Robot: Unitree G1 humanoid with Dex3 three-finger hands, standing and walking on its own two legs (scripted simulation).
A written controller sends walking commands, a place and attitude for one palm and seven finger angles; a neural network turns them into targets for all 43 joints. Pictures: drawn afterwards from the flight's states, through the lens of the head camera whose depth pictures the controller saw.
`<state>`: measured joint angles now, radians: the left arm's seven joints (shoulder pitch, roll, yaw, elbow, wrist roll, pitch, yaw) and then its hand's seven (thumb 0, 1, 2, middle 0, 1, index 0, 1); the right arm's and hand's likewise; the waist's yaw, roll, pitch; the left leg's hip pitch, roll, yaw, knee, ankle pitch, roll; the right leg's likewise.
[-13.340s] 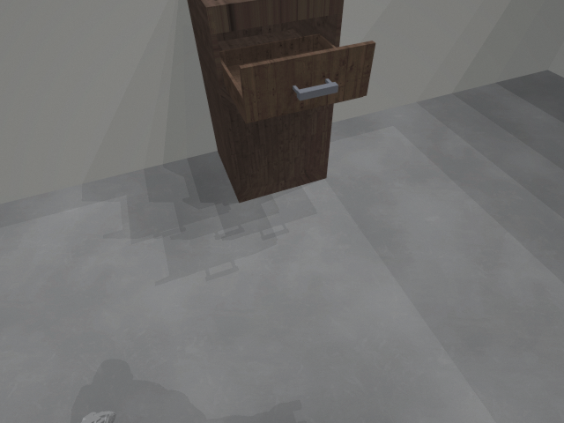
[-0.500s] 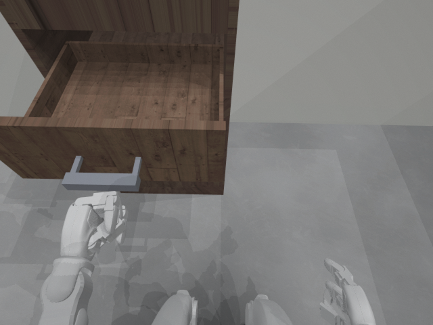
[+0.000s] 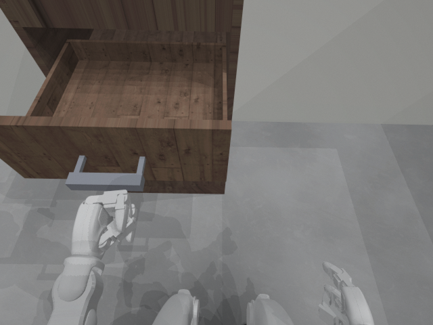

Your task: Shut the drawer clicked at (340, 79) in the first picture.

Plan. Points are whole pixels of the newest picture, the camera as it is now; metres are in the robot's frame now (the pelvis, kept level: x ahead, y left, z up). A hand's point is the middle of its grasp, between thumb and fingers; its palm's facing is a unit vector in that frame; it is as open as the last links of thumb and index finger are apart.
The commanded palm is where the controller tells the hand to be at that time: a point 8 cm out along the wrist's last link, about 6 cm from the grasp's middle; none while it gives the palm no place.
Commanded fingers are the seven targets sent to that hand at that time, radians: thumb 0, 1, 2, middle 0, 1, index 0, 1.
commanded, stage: push the drawer shut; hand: left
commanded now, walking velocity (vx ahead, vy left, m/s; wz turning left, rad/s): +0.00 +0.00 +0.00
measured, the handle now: (109, 171) +0.38 +0.22 +0.04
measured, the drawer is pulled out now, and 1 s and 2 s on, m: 0.27 0.17 0.06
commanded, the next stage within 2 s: none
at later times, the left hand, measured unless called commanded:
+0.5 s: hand (132, 198) +0.33 +0.17 +0.03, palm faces +0.02 -1.00 -0.05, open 3.0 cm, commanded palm +0.32 +0.22 +0.04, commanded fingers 0.00 0.90 0.90 -1.40 -1.60 -1.40 -1.60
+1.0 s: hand (138, 165) +0.39 +0.17 +0.03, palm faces +0.02 -1.00 -0.04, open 3.1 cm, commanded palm +0.38 +0.22 +0.04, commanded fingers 0.00 0.90 0.90 -1.40 -1.60 -1.40 -1.60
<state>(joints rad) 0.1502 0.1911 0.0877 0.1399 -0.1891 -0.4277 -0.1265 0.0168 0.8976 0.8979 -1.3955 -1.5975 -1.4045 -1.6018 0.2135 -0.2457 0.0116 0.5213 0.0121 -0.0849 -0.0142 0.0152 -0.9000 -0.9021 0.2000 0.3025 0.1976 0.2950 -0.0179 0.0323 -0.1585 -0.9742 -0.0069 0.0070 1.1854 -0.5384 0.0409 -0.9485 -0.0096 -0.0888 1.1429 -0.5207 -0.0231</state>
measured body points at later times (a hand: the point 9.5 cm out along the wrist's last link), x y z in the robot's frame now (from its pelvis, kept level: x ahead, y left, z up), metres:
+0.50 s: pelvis -0.01 -0.01 +0.00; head +0.09 +0.00 +0.44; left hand +0.32 +0.22 +0.04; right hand +0.15 -0.25 -0.11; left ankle +0.02 +0.09 -0.64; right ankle +0.02 -0.11 -0.64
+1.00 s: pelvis -0.01 +0.00 +0.00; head +0.10 +0.00 +0.44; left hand +0.39 +0.23 +0.04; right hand +0.09 -0.26 -0.11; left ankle +0.02 +0.09 -0.64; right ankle +0.02 -0.11 -0.64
